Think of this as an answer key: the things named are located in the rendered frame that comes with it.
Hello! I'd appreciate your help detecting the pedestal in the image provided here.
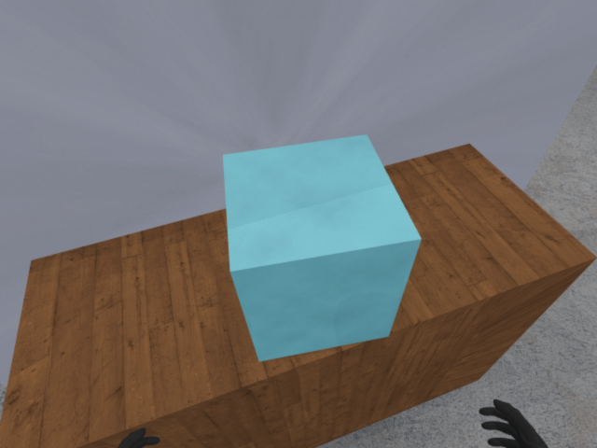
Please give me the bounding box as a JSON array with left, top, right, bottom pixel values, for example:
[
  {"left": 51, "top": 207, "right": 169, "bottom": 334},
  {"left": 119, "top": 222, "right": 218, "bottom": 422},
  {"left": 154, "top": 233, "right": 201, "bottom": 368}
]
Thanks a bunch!
[{"left": 0, "top": 144, "right": 597, "bottom": 448}]

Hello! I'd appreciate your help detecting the robot left hand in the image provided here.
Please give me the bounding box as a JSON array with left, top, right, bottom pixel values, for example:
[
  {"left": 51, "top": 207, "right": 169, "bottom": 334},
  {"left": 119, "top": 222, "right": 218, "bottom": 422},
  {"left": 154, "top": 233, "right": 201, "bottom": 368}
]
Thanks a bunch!
[{"left": 118, "top": 427, "right": 160, "bottom": 448}]

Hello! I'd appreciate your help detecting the robot right hand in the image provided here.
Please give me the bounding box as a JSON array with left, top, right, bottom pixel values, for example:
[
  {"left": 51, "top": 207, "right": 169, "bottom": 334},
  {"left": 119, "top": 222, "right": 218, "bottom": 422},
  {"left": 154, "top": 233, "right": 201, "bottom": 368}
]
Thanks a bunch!
[{"left": 479, "top": 399, "right": 548, "bottom": 448}]

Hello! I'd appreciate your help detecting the carton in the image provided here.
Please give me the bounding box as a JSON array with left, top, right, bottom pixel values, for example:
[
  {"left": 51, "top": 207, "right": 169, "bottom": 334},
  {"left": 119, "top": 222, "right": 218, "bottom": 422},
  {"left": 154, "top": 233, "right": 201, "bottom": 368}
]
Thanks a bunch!
[{"left": 223, "top": 134, "right": 422, "bottom": 361}]

